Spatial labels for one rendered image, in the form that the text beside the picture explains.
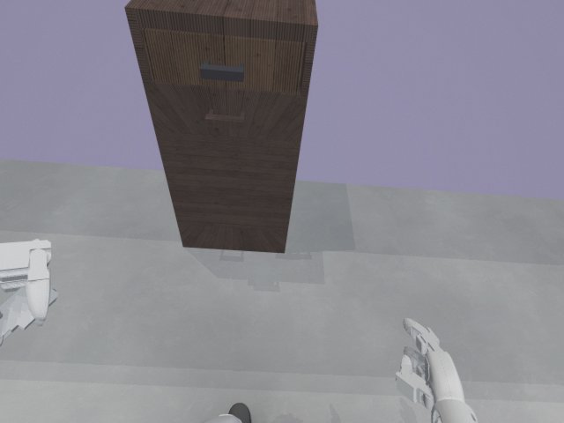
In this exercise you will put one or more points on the right robot hand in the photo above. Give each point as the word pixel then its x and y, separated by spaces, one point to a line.
pixel 436 378

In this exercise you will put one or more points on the cabinet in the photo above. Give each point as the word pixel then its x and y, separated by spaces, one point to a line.
pixel 230 189

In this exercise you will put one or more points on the handle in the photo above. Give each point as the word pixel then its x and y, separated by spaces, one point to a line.
pixel 219 72
pixel 224 121

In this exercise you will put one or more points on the drawer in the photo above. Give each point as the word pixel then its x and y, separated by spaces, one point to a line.
pixel 269 65

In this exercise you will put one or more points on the robot right forearm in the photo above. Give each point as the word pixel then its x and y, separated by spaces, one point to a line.
pixel 452 411

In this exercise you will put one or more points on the left robot hand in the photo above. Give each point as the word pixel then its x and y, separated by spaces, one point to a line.
pixel 24 269

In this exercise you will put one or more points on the left robot foot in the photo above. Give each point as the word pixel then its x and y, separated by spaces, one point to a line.
pixel 241 411

